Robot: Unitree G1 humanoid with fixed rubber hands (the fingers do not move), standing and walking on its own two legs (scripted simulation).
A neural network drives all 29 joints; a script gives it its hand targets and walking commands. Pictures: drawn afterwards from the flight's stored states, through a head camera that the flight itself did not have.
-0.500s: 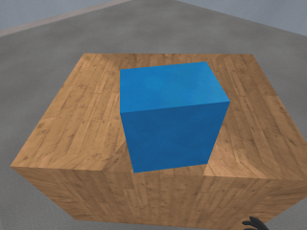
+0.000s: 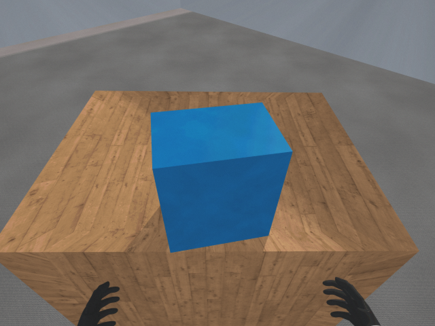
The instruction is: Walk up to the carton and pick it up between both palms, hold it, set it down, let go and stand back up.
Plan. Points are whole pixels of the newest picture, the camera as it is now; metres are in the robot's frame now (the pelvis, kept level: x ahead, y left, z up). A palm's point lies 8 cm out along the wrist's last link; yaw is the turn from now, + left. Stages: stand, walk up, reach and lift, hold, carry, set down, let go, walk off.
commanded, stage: reach and lift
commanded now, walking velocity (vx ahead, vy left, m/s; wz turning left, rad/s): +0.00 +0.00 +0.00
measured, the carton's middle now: (214, 179) +0.44 +0.04 +0.03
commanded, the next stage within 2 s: none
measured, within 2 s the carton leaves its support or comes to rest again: neither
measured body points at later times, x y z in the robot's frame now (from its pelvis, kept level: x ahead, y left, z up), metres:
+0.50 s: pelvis +0.02 +0.00 +0.00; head +0.00 +0.01 +0.45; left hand +0.19 +0.25 -0.03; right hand +0.22 -0.22 -0.03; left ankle +0.02 +0.14 -0.74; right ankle -0.02 -0.12 -0.74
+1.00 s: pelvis +0.02 -0.01 +0.00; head -0.01 +0.00 +0.45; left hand +0.24 +0.23 +0.02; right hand +0.26 -0.21 +0.01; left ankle +0.02 +0.14 -0.74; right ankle -0.02 -0.12 -0.74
